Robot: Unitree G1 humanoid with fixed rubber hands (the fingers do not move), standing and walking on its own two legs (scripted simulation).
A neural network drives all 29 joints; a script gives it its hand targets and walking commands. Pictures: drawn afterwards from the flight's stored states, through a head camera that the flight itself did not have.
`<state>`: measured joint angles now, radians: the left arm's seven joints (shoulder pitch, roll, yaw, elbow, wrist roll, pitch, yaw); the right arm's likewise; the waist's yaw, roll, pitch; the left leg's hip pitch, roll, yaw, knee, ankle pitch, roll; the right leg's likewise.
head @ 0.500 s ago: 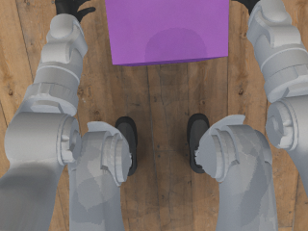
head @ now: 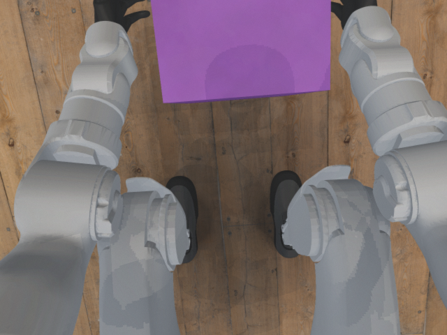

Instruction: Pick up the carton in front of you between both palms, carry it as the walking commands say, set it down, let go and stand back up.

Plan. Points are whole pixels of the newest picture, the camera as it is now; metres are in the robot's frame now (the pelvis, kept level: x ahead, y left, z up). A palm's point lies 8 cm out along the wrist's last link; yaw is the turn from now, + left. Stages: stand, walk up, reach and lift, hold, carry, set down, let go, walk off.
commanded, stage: reach and lift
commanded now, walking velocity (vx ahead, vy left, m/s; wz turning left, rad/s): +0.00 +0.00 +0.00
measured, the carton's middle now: (236, 35) +0.52 -0.02 -0.25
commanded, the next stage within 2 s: none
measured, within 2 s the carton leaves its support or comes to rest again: leaves its support in 0.40 s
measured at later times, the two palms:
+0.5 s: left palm (111, 3) +0.54 +0.13 -0.13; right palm out of the picture +0.53 -0.17 -0.13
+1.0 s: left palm out of the picture +0.50 +0.13 +0.06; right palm out of the picture +0.48 -0.17 +0.06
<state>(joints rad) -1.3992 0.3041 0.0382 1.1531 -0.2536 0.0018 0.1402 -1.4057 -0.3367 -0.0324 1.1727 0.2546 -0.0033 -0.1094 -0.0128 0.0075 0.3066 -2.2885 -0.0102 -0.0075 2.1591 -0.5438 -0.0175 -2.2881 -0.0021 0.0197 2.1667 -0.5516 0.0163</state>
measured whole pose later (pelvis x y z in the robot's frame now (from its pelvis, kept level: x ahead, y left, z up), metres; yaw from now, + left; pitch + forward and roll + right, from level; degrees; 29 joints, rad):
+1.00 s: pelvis +0.00 +0.01 +0.12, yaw -2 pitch +43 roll +0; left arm -1.02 -0.02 0.48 0.69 0.21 0.37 0.08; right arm -1.00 -0.01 -0.46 0.68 -0.22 0.38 -0.02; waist -0.01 0.02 -0.19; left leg -2.02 -0.06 -0.04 1.77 -0.50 -0.03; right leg -2.03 0.04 0.05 1.75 -0.48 0.04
